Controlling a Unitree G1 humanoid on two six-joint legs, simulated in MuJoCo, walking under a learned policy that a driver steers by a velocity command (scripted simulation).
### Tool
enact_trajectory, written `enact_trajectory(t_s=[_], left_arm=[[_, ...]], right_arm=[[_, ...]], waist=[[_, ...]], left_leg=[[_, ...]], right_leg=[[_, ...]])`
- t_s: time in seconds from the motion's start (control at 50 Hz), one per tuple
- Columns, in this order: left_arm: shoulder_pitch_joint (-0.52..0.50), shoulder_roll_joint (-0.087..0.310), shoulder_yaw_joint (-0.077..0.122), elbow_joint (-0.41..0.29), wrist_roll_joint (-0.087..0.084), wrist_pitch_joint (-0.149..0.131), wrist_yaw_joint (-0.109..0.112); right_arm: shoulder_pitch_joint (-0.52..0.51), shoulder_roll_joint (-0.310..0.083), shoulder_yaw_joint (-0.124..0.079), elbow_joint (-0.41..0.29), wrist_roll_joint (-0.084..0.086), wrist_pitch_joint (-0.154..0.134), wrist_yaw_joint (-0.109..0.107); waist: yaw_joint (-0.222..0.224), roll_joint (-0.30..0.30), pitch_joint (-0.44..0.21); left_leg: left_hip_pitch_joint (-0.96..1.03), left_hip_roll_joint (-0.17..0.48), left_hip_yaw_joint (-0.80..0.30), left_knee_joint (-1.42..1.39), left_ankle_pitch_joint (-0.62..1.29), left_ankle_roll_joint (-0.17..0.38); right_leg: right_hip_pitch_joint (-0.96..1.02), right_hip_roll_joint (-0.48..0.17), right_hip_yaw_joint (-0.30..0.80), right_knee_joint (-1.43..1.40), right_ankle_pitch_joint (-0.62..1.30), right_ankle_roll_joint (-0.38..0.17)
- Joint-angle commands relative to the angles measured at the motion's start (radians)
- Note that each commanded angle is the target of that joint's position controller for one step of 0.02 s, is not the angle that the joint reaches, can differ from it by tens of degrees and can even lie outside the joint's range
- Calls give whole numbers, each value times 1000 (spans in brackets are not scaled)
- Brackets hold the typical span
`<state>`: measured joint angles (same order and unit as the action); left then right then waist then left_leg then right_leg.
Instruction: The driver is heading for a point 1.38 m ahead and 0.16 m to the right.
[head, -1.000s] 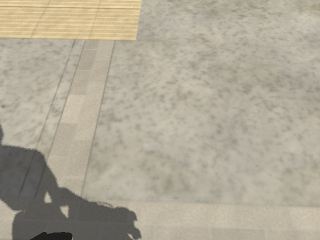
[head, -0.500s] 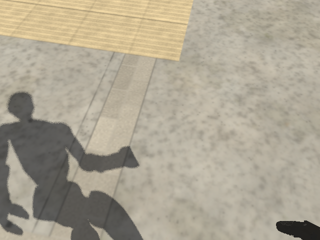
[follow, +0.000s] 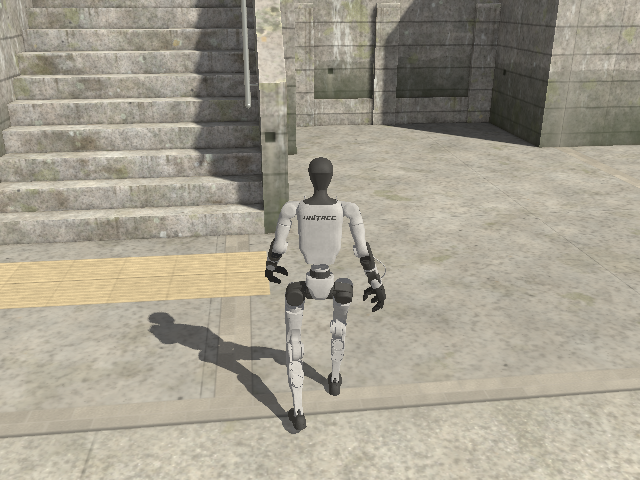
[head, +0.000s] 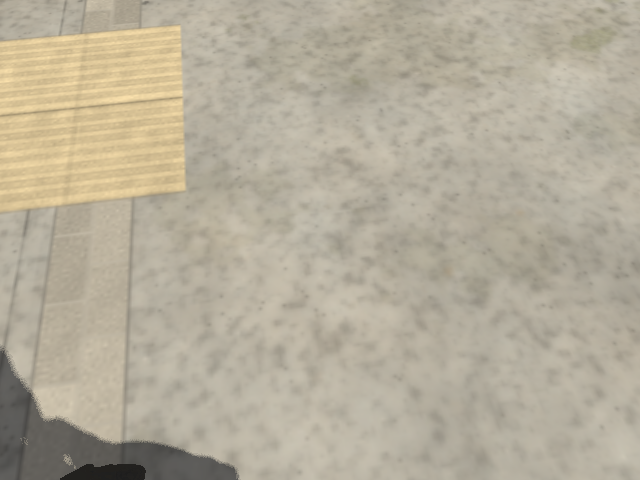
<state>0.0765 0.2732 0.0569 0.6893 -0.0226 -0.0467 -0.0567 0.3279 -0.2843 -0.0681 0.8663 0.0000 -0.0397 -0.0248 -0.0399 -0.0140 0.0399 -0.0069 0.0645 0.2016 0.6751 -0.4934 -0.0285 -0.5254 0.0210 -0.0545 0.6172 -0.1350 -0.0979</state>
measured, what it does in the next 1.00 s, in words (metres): walks ahead, turning right: left foot, then right foot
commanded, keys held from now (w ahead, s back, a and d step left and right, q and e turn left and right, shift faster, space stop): w+e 0.38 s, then w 0.62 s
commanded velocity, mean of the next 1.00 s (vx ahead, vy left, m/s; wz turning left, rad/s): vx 0.50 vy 0.00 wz -0.34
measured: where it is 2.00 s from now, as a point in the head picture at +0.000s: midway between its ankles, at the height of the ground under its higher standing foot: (413, 239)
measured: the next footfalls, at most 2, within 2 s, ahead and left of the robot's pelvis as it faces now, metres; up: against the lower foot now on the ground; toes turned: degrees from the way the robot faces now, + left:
left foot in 0.44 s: +0.45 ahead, +0.09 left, +0.00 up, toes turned -19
right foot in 0.94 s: +0.61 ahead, -0.23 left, +0.00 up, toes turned -20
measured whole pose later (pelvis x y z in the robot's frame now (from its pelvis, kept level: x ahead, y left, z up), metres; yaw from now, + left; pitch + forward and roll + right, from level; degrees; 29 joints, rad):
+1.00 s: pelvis +0.53 -0.10 +0.01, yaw -19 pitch +2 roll +1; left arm 0.07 0.27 0.04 0.63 0.00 -0.08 -0.03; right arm 0.38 -0.31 -0.04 0.88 0.02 -0.07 0.01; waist -0.07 0.01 0.02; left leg -0.21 0.02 -0.03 0.91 -0.47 0.00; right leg -0.45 0.01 -0.03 0.56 -0.15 -0.05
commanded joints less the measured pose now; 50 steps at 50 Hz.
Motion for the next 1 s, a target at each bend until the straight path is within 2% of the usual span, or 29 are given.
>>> enact_trajectory(t_s=[0.02,0.04,0.06,0.08,0.1,0.16,0.2,0.26,0.34,0.38,0.42,0.44,0.46,0.48,0.5,0.52,0.54,0.56,0.6,0.7,0.76,0.84,0.88,0.9,0.92,0.94,0.96,0.98,1.0], left_arm=[[371,254,82,-8,-1,-6,25],[338,205,68,-4,8,-14,26],[275,182,61,-12,5,-19,28],[206,151,52,-28,6,-18,29],[166,130,43,-48,19,-19,34],[149,147,48,-58,15,-22,45],[171,175,57,-51,10,-20,59],[211,182,61,-38,2,-8,70],[276,176,61,-15,-7,3,72],[273,173,62,-16,-4,7,75],[258,138,51,-19,5,9,74],[264,84,30,-27,14,5,70],[391,22,11,-36,5,-5,71],[435,57,8,-33,-15,-12,71],[347,145,29,-29,-21,-12,71],[243,160,32,-50,-9,-9,72],[186,149,31,-67,8,-10,70],[176,133,32,-71,14,-12,66],[203,95,25,-62,9,-12,58],[83,43,-1,-93,19,-22,50],[-5,40,-7,-108,10,-29,40],[-92,57,-2,-141,1,-36,25],[-75,77,6,-143,2,-40,20],[-11,96,17,-126,6,-41,21],[114,136,39,-86,13,-39,28],[292,199,61,-54,24,-35,39],[363,296,79,-39,32,-26,43],[386,216,59,-33,18,-23,40],[318,179,42,-34,14,-25,39]], right_arm=[[-16,-98,5,-136,6,-83,25],[-118,-140,-8,-170,42,-104,34],[-139,-128,-1,-178,33,-115,31],[-146,-132,-8,-170,7,-114,24],[-126,-141,-15,-168,-3,-103,23],[-107,-108,-12,-175,-14,-69,22],[-175,-81,-1,-198,-19,-61,20],[-293,-55,13,-223,-13,-68,29],[-359,-95,0,-250,8,-79,43],[-337,-123,-12,-250,10,-88,47],[-209,-143,-29,-213,3,-98,45],[-94,-179,-41,-200,-17,-104,40],[29,-264,-62,-179,-33,-98,37],[97,-251,-67,-132,-5,-85,50],[46,-169,-44,-150,10,-82,49],[-12,-135,-31,-159,3,-74,46],[-54,-115,-21,-160,-8,-69,47],[-80,-94,-12,-156,-13,-68,45],[-87,-80,-7,-145,-9,-72,44],[-46,-148,-23,-107,9,-68,36],[-5,-166,-24,-82,19,-57,34],[57,-180,-25,-44,28,-39,35],[55,-195,-29,-33,29,-27,30],[38,-202,-30,-33,32,-22,27],[41,-184,-22,-33,30,-20,25],[28,-138,-2,-57,9,-24,23],[118,-35,32,-87,0,-45,25],[90,-108,17,-75,14,-64,31],[18,-160,0,-98,36,-73,38]], waist=[[163,-135,-433],[177,-93,-295],[132,-13,-203],[90,19,-136],[52,-1,-116],[16,-9,-80],[32,-19,-52],[84,-50,-43],[107,-75,-49],[84,-99,-51],[19,-112,-95],[-32,-65,-199],[-14,160,-346],[-19,348,-362],[-43,204,-219],[-43,122,-122],[-26,83,-59],[1,96,-34],[29,130,-40],[1,91,-27],[-32,91,-14],[-51,97,10],[-21,107,1],[25,105,-33],[84,85,-115],[162,19,-253],[127,-239,-364],[156,-216,-392],[143,-160,-241]], left_leg=[[-760,-96,-292,740,-98,14],[-833,-45,-306,719,-7,38],[-806,-2,-298,628,78,49],[-745,25,-290,541,116,41],[-670,44,-297,501,143,33],[-606,45,-269,370,185,-14],[-597,27,-249,228,303,-40],[-508,-27,-236,-17,532,-46],[-461,-58,-274,-151,552,-29],[-431,-58,-287,-178,473,-2],[-274,-56,-252,-227,452,45],[-74,45,-335,-209,430,100],[275,256,-692,-230,314,247],[348,352,-1036,-367,10,323],[243,314,-961,-402,-129,283],[118,271,-808,-403,-50,246],[1,229,-704,-422,68,239],[-71,196,-632,-441,161,234],[-131,153,-537,-476,281,233],[-138,145,-393,-526,464,251],[-141,126,-325,-521,488,229],[-56,170,-335,-482,505,210],[-13,189,-336,-432,590,192],[-15,173,-309,-356,724,174],[-49,127,-264,-203,843,150],[-213,79,-219,61,696,110],[-605,-85,-173,431,152,38],[-732,-73,-296,573,-77,40],[-807,-19,-293,608,-11,50]], right_leg=[[969,-358,877,-280,-168,-331],[882,-325,722,-301,-100,-277],[731,-282,604,-304,-16,-242],[585,-246,517,-320,89,-221],[485,-223,469,-343,170,-218],[332,-188,389,-389,265,-222],[270,-151,329,-398,267,-199],[224,-92,281,-375,159,-140],[305,-131,384,-304,36,-110],[357,-156,448,-243,19,-94],[366,-128,433,-136,91,-58],[309,-77,374,61,71,-24],[26,55,248,400,-182,52],[-201,64,220,604,-462,77],[-275,11,253,683,-391,76],[-275,-24,211,680,-314,74],[-251,-50,193,629,-261,71],[-211,-83,189,568,-219,69],[-141,-106,157,490,-186,72],[-127,-121,105,200,3,98],[-56,-94,75,40,126,106],[-37,-71,66,-60,108,82],[19,-56,55,-104,53,54],[124,-33,33,-142,54,34],[314,-16,18,-159,61,6],[596,-155,164,-120,89,-54],[907,-392,609,-198,-64,-204],[906,-412,777,-290,-191,-228],[795,-380,638,-306,-191,-190]])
